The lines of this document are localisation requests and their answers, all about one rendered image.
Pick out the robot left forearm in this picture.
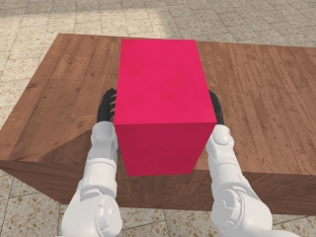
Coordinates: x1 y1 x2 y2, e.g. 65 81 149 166
61 120 119 236

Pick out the right robot hand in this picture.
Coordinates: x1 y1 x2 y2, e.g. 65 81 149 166
208 90 225 125

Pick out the robot right forearm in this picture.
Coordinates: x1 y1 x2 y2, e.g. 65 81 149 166
205 124 261 201

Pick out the left robot hand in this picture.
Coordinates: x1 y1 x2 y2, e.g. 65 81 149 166
97 88 118 123

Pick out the right robot upper arm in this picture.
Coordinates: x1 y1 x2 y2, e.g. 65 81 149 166
210 189 300 237

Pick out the pedestal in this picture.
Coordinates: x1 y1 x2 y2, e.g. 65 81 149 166
0 33 316 216

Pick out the left robot upper arm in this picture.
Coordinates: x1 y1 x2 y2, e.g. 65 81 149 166
55 195 122 237

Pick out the carton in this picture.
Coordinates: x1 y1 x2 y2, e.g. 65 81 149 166
114 39 217 177

